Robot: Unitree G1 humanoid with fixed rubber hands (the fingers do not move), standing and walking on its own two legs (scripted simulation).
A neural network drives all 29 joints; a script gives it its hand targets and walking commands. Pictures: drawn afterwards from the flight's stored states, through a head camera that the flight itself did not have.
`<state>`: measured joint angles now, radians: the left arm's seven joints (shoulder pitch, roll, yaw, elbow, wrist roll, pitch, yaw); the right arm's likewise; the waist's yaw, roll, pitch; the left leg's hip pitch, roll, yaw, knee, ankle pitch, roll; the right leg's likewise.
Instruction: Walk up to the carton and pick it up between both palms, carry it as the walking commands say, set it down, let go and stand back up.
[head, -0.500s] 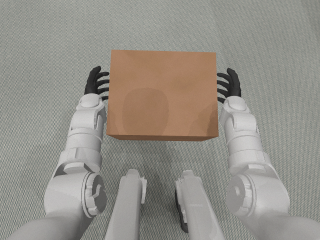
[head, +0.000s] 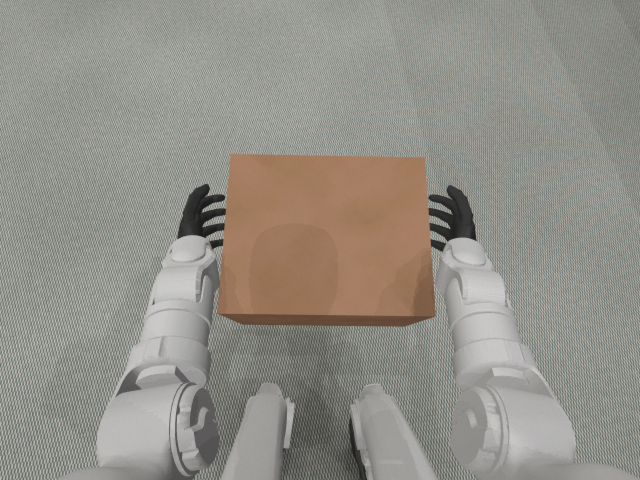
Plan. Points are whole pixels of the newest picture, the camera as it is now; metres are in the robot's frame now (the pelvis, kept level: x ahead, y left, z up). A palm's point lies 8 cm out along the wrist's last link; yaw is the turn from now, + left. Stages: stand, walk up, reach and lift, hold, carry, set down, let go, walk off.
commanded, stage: reach and lift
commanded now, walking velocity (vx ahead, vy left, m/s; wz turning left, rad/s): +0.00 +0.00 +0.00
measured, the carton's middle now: (325, 248) +0.43 +0.00 -0.12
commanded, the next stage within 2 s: none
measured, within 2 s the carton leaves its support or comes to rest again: neither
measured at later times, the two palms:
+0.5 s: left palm (171, 233) +0.38 +0.18 +0.03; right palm (488, 235) +0.38 -0.17 +0.04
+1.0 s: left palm (148, 221) +0.37 +0.17 +0.10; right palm (531, 227) +0.36 -0.18 +0.11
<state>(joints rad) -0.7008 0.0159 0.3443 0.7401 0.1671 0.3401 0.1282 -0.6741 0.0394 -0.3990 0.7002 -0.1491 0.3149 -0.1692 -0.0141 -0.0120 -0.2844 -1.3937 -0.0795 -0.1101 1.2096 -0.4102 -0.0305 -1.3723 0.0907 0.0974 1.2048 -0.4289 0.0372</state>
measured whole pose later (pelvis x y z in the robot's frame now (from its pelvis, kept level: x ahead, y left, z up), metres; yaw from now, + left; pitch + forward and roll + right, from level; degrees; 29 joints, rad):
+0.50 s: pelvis +0.02 +0.00 +0.07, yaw +1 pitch +26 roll -1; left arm -0.53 -0.03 0.38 0.66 0.21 0.36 0.05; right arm -0.51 0.08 -0.40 0.60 -0.21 0.35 -0.06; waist -0.02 0.00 -0.25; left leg -1.01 -0.07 -0.12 0.87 -0.31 -0.02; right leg -0.99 0.07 0.11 0.86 -0.33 0.03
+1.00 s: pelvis +0.04 +0.00 +0.11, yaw +1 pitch +13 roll +0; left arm -0.38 -0.07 0.34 0.53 0.26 0.45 0.00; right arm -0.35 0.11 -0.38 0.47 -0.25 0.45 0.00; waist -0.02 0.00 -0.16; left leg -0.57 -0.05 -0.12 0.57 -0.22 -0.01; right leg -0.55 0.05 0.12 0.55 -0.24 0.02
